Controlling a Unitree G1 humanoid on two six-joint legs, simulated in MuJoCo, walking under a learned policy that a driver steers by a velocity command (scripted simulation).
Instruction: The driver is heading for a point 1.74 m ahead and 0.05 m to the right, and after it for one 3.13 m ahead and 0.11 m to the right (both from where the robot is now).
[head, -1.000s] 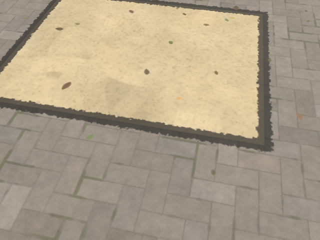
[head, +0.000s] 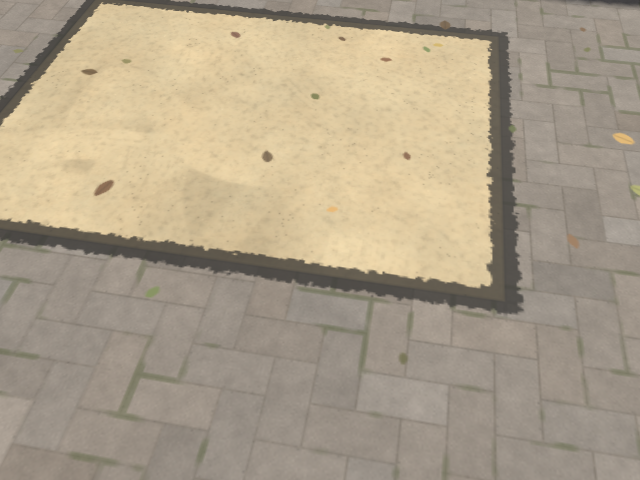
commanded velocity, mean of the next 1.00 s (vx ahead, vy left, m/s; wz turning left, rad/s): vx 0.44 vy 0.00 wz -0.12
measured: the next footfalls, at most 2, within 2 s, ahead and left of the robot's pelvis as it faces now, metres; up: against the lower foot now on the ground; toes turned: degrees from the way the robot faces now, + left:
left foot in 0.22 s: +0.14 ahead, +0.19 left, +0.00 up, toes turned +11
right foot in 0.74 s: +0.50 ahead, +0.04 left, +0.00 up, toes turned -3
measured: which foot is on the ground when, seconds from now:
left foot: up 0.00-0.20, down 0.22-0.76, up 0.78-1.00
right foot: down 0.00-0.22, up 0.24-0.72, down 0.74-1.00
